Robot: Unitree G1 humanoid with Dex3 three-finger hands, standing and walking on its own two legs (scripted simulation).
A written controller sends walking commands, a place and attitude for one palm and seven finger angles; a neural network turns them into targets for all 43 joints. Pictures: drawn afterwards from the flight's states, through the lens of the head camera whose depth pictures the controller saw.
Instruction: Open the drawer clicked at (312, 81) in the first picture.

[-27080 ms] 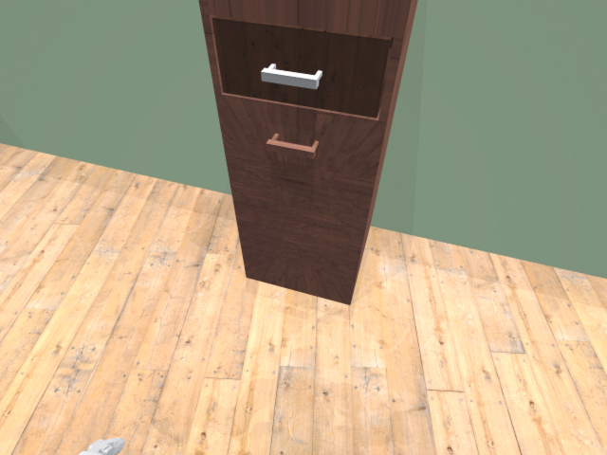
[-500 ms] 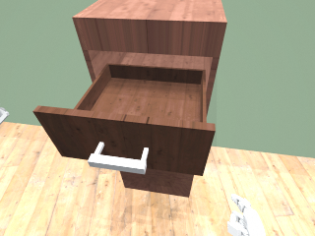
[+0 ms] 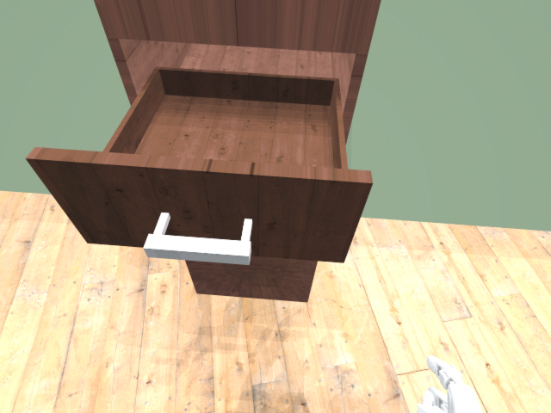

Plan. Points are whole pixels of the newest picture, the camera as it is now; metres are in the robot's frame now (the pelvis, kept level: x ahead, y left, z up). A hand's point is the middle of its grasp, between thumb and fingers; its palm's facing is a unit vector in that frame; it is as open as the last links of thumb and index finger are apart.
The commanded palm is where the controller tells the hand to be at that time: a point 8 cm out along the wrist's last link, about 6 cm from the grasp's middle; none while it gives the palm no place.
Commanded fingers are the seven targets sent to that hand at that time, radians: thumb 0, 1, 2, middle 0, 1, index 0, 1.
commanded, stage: step back with the hand held close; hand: left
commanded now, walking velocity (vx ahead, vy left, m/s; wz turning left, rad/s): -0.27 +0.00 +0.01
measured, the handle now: (202, 236) +0.30 +0.12 +0.13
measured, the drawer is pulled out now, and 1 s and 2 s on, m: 0.30 0.30 0.30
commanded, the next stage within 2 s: stop stepping back and stand still in 0.54 s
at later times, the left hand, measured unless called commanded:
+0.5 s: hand out of the picture +0.06 +0.26 +0.33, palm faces +0.72 -0.60 -0.35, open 7.5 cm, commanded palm -0.01 +0.31 +0.32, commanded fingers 0.00 0.90 0.90 -0.20 -0.30 -0.20 -0.30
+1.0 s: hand out of the picture -0.08 +0.26 +0.35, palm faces +0.75 -0.59 -0.29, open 7.4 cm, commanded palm -0.12 +0.29 +0.32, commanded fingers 0.00 0.90 0.90 -0.20 -0.30 -0.20 -0.30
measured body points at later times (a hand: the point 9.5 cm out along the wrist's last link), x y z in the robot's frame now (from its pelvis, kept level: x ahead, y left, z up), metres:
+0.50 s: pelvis -0.11 +0.01 -0.01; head -0.07 +0.04 +0.44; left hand +0.02 +0.30 +0.34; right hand +0.06 -0.22 -0.09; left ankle -0.09 +0.14 -0.73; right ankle -0.05 -0.10 -0.71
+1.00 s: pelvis -0.23 +0.00 +0.00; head -0.25 +0.01 +0.45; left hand -0.13 +0.29 +0.37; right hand -0.08 -0.25 -0.09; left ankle -0.22 +0.12 -0.73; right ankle -0.16 -0.11 -0.73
